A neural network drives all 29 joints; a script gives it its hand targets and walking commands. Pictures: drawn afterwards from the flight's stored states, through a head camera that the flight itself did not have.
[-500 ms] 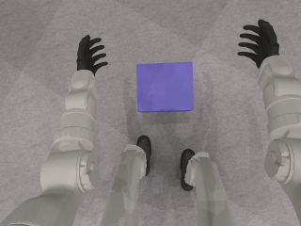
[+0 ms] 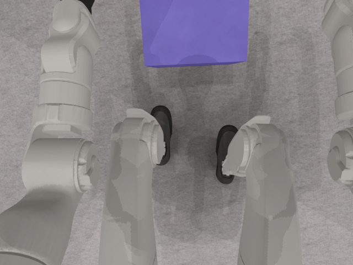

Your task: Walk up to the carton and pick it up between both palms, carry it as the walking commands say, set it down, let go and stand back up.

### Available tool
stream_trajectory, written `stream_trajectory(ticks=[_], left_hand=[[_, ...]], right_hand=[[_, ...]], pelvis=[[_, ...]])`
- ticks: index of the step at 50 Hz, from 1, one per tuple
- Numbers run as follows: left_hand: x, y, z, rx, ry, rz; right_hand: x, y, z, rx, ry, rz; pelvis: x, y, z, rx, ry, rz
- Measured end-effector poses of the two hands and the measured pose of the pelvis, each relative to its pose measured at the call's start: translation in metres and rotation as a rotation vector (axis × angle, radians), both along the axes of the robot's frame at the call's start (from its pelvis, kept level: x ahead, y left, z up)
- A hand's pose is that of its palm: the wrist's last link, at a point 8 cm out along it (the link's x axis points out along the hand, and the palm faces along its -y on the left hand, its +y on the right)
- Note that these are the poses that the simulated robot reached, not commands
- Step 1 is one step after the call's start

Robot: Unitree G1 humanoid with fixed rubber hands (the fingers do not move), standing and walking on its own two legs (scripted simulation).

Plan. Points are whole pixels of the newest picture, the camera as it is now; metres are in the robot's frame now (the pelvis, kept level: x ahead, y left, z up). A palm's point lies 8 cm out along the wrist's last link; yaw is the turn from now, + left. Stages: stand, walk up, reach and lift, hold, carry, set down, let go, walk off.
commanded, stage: reach and lift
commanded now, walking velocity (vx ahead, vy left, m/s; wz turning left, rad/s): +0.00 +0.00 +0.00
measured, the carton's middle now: (193, 24) +0.53 +0.03 -0.39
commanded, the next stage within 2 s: none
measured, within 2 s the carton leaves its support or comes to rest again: neither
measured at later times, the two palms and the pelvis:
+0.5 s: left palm (96, 13) +0.52 +0.23 -0.26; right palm (295, 7) +0.55 -0.17 -0.27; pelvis +0.00 +0.00 -0.10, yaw +1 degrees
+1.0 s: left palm (107, 8) +0.54 +0.22 -0.31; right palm (284, 13) +0.55 -0.17 -0.33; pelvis +0.01 +0.00 -0.13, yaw +0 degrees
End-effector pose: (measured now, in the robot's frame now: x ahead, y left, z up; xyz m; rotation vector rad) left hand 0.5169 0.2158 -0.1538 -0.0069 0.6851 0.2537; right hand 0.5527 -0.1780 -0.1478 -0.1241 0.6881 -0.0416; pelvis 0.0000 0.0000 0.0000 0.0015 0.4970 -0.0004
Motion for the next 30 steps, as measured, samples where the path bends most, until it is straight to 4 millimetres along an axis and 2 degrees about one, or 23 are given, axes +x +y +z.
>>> stream_trajectory(ticks=[7, 14, 18, 25, 30], left_hand=[[0.005, 0.002, -0.028, 0.001, 0.005, 0.016], [0.005, 0.0, -0.064, -0.002, 0.024, 0.005], [0.002, -0.002, -0.088, 0.003, 0.058, -0.012], [0.007, 0.015, -0.11, 0.025, 0.072, 0.012], [0.01, 0.017, -0.133, 0.022, 0.097, 0.013]], right_hand=[[0.007, 0.008, -0.027, 0.004, -0.002, -0.022], [0.004, 0.005, -0.064, 0.003, 0.02, -0.045], [-0.001, 0.003, -0.087, 0.005, 0.033, -0.054], [-0.008, 0.006, -0.126, 0.018, 0.062, -0.035], [-0.008, 0.012, -0.152, 0.026, 0.075, -0.011]], pelvis=[[-0.009, 0.002, -0.037, 0.006, -0.019, 0.002], [-0.01, 0.004, -0.068, 0.007, -0.023, 0.004], [-0.008, 0.005, -0.082, 0.007, -0.018, 0.004], [-0.004, 0.003, -0.102, 0.008, -0.003, 0.006], [-0.002, 0.002, -0.116, 0.005, 0.017, 0.009]])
